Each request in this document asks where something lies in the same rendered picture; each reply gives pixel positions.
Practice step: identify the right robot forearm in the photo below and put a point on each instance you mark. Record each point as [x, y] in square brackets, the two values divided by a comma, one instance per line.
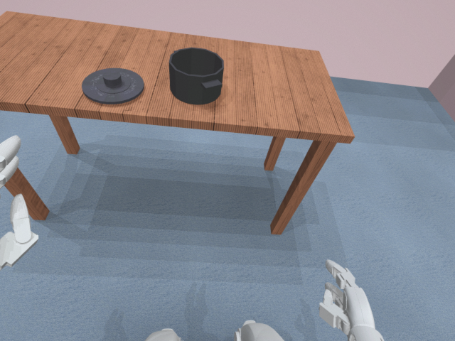
[364, 333]

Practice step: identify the left robot hand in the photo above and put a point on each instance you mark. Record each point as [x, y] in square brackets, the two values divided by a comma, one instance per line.
[14, 245]

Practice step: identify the right robot thigh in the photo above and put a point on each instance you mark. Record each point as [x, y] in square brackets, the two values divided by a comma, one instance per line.
[256, 332]

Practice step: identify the knob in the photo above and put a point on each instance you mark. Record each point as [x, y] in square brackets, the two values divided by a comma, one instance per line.
[112, 78]

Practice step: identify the lid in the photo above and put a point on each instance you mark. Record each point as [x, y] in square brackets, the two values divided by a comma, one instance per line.
[94, 87]

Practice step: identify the pot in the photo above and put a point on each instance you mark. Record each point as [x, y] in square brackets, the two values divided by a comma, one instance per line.
[196, 75]

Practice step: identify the right robot hand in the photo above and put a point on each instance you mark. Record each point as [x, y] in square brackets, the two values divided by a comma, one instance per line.
[351, 308]

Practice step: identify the table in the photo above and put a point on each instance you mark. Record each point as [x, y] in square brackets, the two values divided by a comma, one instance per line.
[267, 90]

